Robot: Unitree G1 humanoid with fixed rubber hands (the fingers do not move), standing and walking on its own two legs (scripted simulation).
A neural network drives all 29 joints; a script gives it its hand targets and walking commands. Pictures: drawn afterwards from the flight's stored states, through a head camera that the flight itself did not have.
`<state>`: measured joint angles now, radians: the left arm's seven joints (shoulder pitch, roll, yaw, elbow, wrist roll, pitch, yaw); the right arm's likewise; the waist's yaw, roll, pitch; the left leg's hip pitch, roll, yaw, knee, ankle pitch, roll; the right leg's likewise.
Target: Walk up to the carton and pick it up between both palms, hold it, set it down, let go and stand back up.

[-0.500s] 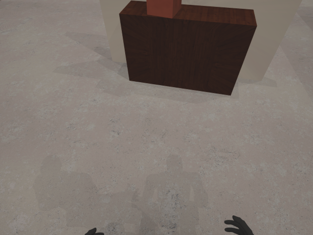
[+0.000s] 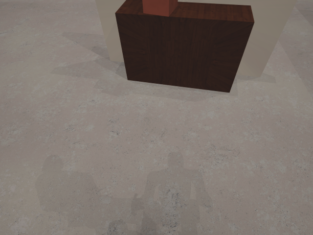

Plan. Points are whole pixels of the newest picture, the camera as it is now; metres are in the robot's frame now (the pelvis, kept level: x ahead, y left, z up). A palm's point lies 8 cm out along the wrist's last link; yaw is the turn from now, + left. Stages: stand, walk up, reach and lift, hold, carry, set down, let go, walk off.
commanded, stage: stand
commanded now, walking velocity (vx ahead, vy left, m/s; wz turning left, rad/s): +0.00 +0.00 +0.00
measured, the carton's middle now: out of the picture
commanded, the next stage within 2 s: walk up in 1.30 s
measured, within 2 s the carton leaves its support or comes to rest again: neither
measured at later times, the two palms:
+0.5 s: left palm out of the picture +0.05 +0.23 -0.13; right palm out of the picture +0.04 -0.24 -0.13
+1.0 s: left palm out of the picture -0.02 +0.20 -0.14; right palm out of the picture -0.02 -0.21 -0.14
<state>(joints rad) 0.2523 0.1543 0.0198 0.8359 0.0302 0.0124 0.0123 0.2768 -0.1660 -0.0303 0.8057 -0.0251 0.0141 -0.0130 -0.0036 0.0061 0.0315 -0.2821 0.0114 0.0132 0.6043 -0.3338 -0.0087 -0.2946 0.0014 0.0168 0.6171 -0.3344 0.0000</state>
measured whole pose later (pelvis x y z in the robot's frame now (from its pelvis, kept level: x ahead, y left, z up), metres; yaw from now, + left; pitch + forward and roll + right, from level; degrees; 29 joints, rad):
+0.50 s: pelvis +0.01 -0.01 +0.01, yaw +0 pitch -1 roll +0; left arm 0.24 0.16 0.04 1.00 0.02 0.00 0.03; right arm 0.27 -0.16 -0.05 1.00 -0.02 0.01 -0.04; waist 0.00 0.01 0.04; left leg -0.18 0.02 0.01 0.51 -0.31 -0.02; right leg -0.19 0.01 0.01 0.51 -0.31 -0.01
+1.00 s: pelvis +0.00 +0.00 +0.01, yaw +0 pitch -2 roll +0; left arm 0.29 0.11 0.02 1.15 0.01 0.00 0.04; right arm 0.29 -0.11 -0.03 1.15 -0.01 0.01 -0.05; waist 0.00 0.00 0.06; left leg -0.14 0.02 0.01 0.45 -0.27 -0.02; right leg -0.15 0.01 0.01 0.46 -0.26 -0.01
